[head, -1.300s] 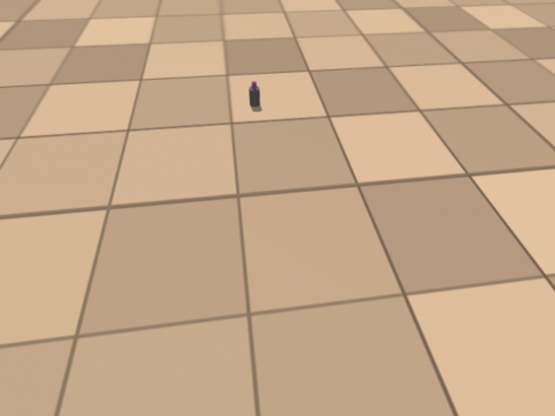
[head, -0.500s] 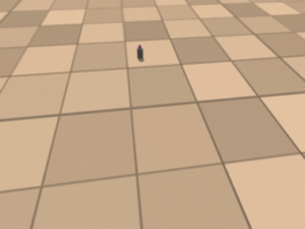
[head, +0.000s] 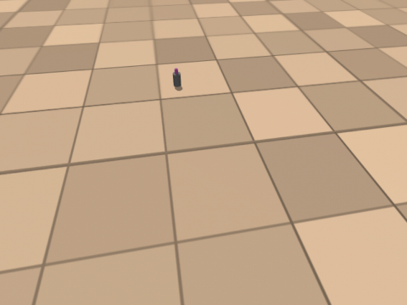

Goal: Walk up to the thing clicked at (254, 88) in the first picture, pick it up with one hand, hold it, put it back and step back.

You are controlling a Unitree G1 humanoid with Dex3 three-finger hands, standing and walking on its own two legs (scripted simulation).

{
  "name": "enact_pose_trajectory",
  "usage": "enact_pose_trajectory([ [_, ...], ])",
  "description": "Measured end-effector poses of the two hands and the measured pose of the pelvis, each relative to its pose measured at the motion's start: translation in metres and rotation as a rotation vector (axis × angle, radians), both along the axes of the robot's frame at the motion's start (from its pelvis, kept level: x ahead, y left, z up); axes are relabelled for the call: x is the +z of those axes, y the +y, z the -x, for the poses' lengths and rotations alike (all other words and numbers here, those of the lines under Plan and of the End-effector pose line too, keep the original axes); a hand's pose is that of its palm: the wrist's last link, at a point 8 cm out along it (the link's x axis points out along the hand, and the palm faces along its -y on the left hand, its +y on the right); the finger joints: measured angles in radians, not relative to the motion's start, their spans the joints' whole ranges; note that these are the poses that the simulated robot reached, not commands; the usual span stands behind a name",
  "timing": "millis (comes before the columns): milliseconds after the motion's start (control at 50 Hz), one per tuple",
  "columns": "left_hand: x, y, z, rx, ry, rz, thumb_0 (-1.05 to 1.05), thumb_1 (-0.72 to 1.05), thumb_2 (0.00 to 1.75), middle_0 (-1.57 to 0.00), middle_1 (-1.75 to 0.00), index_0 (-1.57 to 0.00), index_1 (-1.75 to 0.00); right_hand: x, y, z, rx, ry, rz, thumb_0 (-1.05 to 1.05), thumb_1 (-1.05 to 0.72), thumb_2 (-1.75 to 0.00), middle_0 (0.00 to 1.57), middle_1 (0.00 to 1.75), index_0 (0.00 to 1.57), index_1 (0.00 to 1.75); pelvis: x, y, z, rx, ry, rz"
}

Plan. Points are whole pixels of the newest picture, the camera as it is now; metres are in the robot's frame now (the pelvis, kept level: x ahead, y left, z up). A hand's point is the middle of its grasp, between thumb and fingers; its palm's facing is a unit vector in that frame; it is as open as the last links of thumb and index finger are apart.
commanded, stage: walk up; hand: left
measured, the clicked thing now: (176, 76) +2.08 +0.30 -0.68
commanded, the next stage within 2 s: none
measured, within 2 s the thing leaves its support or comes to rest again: neither
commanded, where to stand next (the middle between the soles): +1.75 +0.07 m, yaw +2 degrees
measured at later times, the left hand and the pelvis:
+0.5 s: hand (103, 281) +0.22 +0.25 -0.17, palm faces +0.09 -0.92 -0.39, open 7.4 cm; pelvis +0.24 -0.03 -0.02, yaw +3 degrees
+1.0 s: hand (154, 150) +0.61 +0.18 -0.11, palm faces +0.07 -0.90 -0.43, open 7.4 cm; pelvis +0.53 -0.11 -0.01, yaw +4 degrees
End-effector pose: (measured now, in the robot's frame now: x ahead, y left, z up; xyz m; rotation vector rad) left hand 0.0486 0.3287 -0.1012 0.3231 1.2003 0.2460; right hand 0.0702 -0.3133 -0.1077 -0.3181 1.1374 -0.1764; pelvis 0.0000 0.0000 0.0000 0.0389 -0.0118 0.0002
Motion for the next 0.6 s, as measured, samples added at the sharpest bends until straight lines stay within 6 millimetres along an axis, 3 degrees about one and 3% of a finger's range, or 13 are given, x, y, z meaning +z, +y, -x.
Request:
enact_pose_trajectory([
  [100,0.014,-0.011,-0.044,-0.041,-0.033,-0.042,0.01,0.9,0.9,-0.2,-0.3,-0.2,-0.3,-0.007,-0.036,-0.006,-0.048,0.038,0.002,0.01,-0.9,-0.9,0.21,0.3,0.2,0.3,-0.003,-0.022,-0.032,-0.004,-0.009,0.021],
  [160,0.023,-0.018,-0.059,-0.024,-0.093,-0.067,0.01,0.9,0.9,-0.2,-0.3,-0.2,-0.3,-0.009,-0.047,-0.027,-0.031,0.095,0.014,0.01,-0.9,-0.9,0.21,0.3,0.2,0.3,0.0,-0.032,-0.055,0.021,-0.007,0.031],
  [280,0.029,-0.031,-0.067,0.045,-0.02,-0.073,0.0,0.9,0.9,-0.2,-0.3,-0.2,-0.3,-0.001,-0.048,-0.118,0.048,0.04,-0.014,0.02,-0.9,-0.9,0.2,0.3,0.2,0.3,0.008,-0.039,-0.106,0.033,-0.022,0.041],
  [400,0.002,-0.035,-0.101,0.085,0.06,-0.042,0.01,0.9,0.9,-0.2,-0.3,-0.2,-0.3,-0.003,-0.029,-0.232,0.143,-0.031,-0.029,0.01,-0.91,-0.9,0.2,0.3,0.2,0.3,-0.007,-0.041,-0.17,0.056,-0.026,0.061],
  [500,-0.027,-0.035,-0.161,0.119,0.088,-0.011,0.01,0.9,0.9,-0.2,-0.3,-0.2,-0.3,-0.004,-0.009,-0.321,0.184,-0.128,-0.015,0.01,-0.9,-0.9,0.2,0.3,0.2,0.3,-0.022,-0.033,-0.236,0.052,-0.03,0.008],
  [540,-0.026,-0.041,-0.196,0.097,0.069,0.011,0.01,0.9,0.9,-0.2,-0.3,-0.2,-0.3,0.001,-0.006,-0.34,0.153,-0.173,-0.023,0.01,-0.9,-0.9,0.2,0.3,0.2,0.3,-0.018,-0.029,-0.255,0.056,-0.034,0.019],
  [600,-0.014,-0.05,-0.257,0.03,-0.005,0.043,0.01,0.9,0.9,-0.2,-0.3,-0.2,-0.3,0.012,-0.009,-0.352,0.106,-0.174,-0.026,0.01,-0.9,-0.9,0.21,0.3,0.2,0.3,-0.006,-0.03,-0.287,0.042,-0.039,0.016],
])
